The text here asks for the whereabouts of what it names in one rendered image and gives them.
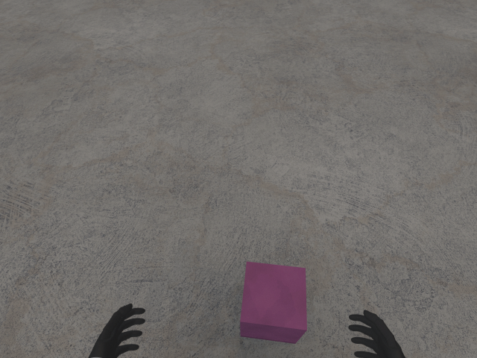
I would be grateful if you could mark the carton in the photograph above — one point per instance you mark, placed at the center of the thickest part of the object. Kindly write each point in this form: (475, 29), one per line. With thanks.
(274, 303)

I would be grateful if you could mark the robot left hand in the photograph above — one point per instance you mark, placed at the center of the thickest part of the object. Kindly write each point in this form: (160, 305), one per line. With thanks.
(107, 344)

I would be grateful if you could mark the robot right hand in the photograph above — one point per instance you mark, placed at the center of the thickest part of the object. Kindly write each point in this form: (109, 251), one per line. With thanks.
(383, 343)

